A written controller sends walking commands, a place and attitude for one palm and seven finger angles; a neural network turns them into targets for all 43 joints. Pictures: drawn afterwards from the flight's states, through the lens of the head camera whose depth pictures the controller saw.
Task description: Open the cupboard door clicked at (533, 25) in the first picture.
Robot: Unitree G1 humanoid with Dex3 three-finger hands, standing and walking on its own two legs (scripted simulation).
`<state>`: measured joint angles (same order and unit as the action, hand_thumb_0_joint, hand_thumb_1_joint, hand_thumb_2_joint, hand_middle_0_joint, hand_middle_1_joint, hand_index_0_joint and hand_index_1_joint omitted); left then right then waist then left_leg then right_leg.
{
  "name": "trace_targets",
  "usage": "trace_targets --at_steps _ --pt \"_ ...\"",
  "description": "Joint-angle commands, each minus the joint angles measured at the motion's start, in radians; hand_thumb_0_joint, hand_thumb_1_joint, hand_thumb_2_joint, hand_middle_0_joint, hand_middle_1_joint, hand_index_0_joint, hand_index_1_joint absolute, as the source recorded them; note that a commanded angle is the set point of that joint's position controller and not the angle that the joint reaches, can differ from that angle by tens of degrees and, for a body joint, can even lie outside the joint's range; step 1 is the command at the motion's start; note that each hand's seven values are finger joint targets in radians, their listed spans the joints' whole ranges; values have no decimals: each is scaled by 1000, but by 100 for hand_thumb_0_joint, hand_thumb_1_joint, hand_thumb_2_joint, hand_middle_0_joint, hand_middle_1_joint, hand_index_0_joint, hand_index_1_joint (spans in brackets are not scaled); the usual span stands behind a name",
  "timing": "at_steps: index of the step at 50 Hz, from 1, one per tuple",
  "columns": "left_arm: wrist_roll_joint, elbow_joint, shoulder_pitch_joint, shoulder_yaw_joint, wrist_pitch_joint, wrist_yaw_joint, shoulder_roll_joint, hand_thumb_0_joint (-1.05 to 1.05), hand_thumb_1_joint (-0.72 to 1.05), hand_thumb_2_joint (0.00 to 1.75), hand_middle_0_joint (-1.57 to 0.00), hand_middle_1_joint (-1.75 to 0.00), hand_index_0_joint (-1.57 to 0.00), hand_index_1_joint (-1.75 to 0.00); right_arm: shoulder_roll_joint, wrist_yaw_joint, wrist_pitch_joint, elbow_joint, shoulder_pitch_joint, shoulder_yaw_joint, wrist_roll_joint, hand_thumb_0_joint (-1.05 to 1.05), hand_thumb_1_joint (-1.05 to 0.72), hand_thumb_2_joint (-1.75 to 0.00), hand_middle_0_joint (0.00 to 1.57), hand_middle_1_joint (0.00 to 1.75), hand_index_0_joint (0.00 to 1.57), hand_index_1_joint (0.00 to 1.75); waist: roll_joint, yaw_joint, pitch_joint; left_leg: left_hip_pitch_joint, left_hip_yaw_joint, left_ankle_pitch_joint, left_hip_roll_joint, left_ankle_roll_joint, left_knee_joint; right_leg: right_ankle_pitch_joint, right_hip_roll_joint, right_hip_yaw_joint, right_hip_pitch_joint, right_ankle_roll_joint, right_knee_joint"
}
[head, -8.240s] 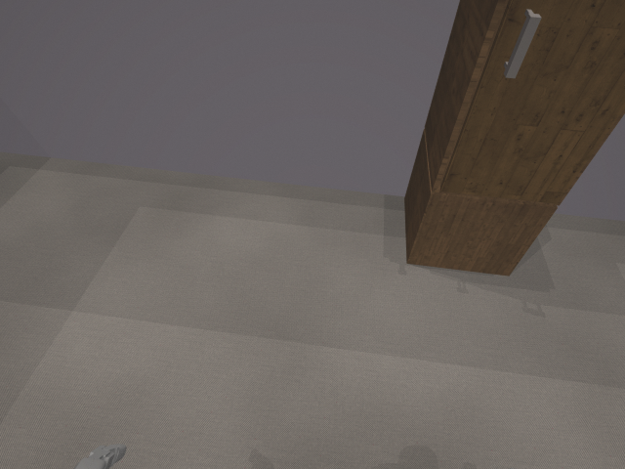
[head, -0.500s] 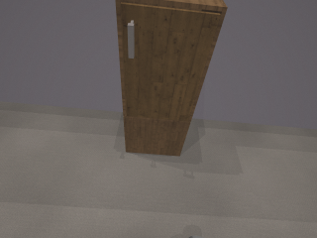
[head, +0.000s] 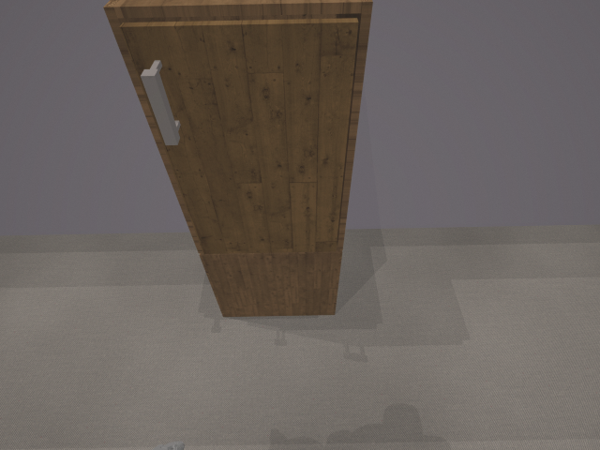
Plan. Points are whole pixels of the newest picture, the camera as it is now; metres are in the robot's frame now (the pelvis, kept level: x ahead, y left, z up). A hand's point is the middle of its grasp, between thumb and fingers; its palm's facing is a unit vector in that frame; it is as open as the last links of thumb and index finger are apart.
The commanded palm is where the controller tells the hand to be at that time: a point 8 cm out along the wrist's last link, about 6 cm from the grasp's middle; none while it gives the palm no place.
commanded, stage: take the last steps up to it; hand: left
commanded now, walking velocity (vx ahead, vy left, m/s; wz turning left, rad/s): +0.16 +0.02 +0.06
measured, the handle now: (164, 103) +0.63 +0.24 +0.14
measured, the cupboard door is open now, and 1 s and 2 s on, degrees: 0 0 0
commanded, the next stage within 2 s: come to a stop and stand still in 0.04 s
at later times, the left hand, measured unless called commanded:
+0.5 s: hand out of the picture +0.06 +0.17 -0.17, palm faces +0.07 -0.98 -0.18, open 7.4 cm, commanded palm none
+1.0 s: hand out of the picture +0.05 +0.14 -0.15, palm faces +0.07 -0.97 -0.25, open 7.3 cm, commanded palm none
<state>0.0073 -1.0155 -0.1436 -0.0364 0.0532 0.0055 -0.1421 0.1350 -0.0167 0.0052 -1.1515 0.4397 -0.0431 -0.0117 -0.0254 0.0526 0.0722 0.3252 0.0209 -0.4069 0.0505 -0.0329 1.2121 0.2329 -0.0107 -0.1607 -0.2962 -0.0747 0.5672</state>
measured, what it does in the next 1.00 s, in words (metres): steps on the spot: left foot, then right foot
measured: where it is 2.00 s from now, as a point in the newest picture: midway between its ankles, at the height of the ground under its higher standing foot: outside the picture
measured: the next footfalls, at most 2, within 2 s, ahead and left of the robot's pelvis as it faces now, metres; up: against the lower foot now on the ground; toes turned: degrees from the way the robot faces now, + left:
left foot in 0.32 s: +0.18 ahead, +0.13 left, +0.00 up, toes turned +5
right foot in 0.66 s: +0.07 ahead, -0.14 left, +0.00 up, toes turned -5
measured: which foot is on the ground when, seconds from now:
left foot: up 0.00-0.30, down 0.32-0.66, up 0.68-1.00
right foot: down 0.00-0.38, up 0.40-0.64, down 0.66-1.00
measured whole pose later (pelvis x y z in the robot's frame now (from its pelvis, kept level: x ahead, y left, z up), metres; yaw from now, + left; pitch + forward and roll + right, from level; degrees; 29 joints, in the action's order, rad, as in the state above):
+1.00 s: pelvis +0.03 -0.04 +0.02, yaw +0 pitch +0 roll +2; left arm 0.03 -1.03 -0.27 -0.04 0.01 0.03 -0.15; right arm 0.22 -0.01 -0.05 -1.08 0.28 -0.05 -0.01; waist -0.01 -0.02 0.04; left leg 0.26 0.04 -0.40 0.02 0.04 0.68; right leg 0.23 -0.05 -0.08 -0.20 -0.03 0.43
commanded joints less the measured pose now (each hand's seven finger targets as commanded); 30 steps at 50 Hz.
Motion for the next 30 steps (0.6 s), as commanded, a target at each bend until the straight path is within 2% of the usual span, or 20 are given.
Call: trace_targets --at_steps 1,2,4,7,8,11,13,14,15,16,17,18,19,20,21,23,25,27,29,30 --pt "5 -4 -96 -9 17 16 -82 0 90 90 -20 -30 -20 -30 15 6 -1 52 72 -9 -16 0 -90 -90 20 30 20 30 92 0 15 116 -23 128 71 25 -36 -50 -259 207 -58 -61 -411" --pt "6 -10 -109 -6 18 15 -80 0 90 90 -20 -30 -20 -30 18 7 -5 54 66 -10 -16 0 -90 -90 20 30 20 30 115 2 9 115 -12 136 69 34 -76 -83 -246 179 -56 -60 -409" --pt "10 -18 -140 -9 24 17 -75 0 90 90 -20 -30 -20 -30 17 11 -8 73 24 -12 -17 0 -90 -90 20 30 20 30 108 -5 -1 122 2 153 72 43 -154 -141 -240 171 -42 -75 -407" --pt "10 -34 -176 -8 26 13 -91 0 90 90 -20 -30 -20 -30 31 17 -3 106 -74 -8 -15 0 -90 -90 20 30 20 30 113 -28 -6 153 17 163 72 56 -302 -219 -243 178 47 -90 -394" --pt "13 -39 -185 -6 26 16 -92 0 90 90 -20 -30 -20 -30 28 17 2 114 -103 -3 -11 0 -90 -90 20 30 20 30 90 -35 -10 137 20 146 62 59 -375 -315 -246 189 71 -98 -369" --pt "13 -56 -207 3 9 23 -98 0 90 90 -20 -30 -20 -30 21 3 7 112 -166 17 -1 0 -90 -90 20 30 20 30 105 -61 -46 37 34 146 21 68 -550 -631 -228 157 146 -76 -263" --pt "9 -70 -213 2 -4 32 -109 0 90 90 -20 -30 -20 -30 38 -4 5 108 -170 16 3 0 -90 -90 20 30 20 30 120 -54 -72 -55 29 239 6 65 -670 -687 -212 146 161 -52 -185" --pt "4 -71 -210 2 -12 36 -116 0 90 90 -20 -30 -20 -30 57 -7 6 102 -159 13 5 0 -90 -90 20 30 20 30 95 -42 -84 -126 24 388 14 62 -759 -652 -195 137 144 -24 -128" --pt "1 -62 -225 2 -21 40 -105 0 90 90 -20 -30 -20 -30 94 -11 13 103 -139 6 5 0 -90 -90 20 30 20 30 30 -45 -123 -213 -11 706 74 38 -767 -546 -157 120 115 18 -71" --pt "-4 -52 -249 6 -31 46 -80 0 90 90 -20 -30 -20 -30 134 -19 13 109 -134 -1 4 0 -90 -90 20 30 20 30 -36 -50 -138 -296 -67 1001 169 -8 -725 -349 -118 103 45 53 -54" --pt "0 -49 -264 8 -40 53 -68 0 90 90 -20 -30 -20 -30 165 -25 3 110 -128 -11 4 0 -90 -90 20 30 20 30 -71 -49 -137 -322 -92 1095 224 -51 -723 -150 -83 93 18 68 -40" --pt "4 -48 -272 9 -51 54 -64 0 90 90 -20 -30 -20 -30 179 -26 -3 113 -147 -16 4 0 -90 -90 20 30 20 30 -120 -56 -86 -301 -106 1122 266 -84 -751 65 -58 84 -11 75 17" --pt "0 -46 -266 6 -61 50 -77 0 90 90 -20 -30 -20 -30 175 -33 -7 115 -173 -12 5 0 -90 -90 20 30 20 30 -197 -56 -87 -256 -155 1130 291 -126 -807 220 -48 79 -4 89 106" --pt "-2 -43 -250 0 -69 47 -90 0 90 90 -20 -30 -20 -30 177 -39 -12 121 -188 -14 3 0 -90 -90 20 30 20 30 -200 -53 -72 -219 -178 1108 302 -156 -841 307 -43 103 -19 89 202" --pt "-1 -30 -235 -8 -78 44 -93 0 90 90 -20 -30 -20 -30 182 -44 -16 133 -200 -20 0 0 -90 -90 20 30 20 30 -179 -49 -67 -197 -175 1062 313 -173 -856 350 -41 132 -39 86 286" --pt "4 -21 -238 -16 -85 40 -88 0 90 90 -20 -30 -20 -30 191 -45 -20 153 -246 -30 -4 0 -90 -90 20 30 20 30 -132 -57 -95 -204 -165 995 316 -191 -832 351 -40 158 -76 86 380" --pt "5 -4 -240 -24 -88 38 -77 0 90 90 -20 -30 -20 -30 201 -40 -27 177 -275 -43 -9 0 -90 -90 20 30 20 30 -109 -58 -161 -231 -149 903 305 -184 -815 325 -35 164 -94 94 409" --pt "5 9 -244 -27 -90 35 -62 0 90 90 -20 -30 -20 -30 204 -33 -29 194 -307 -50 -13 0 -90 -90 20 30 20 30 -105 -68 -183 -177 -129 739 293 -165 -826 295 -44 157 -46 93 352" --pt "7 7 -264 -22 -80 29 -49 0 90 90 -20 -30 -20 -30 197 -22 -29 197 -325 -49 -13 0 -90 -90 20 30 20 30 -92 -80 -189 -109 -104 527 240 -127 -825 206 -37 112 48 95 174" --pt "10 -4 -296 -22 -74 28 -49 0 90 90 -20 -30 -20 -30 187 -16 -32 198 -333 -49 -10 0 -90 -90 20 30 20 30 -82 -95 -189 -66 -81 376 203 -92 -795 101 -33 97 115 100 36"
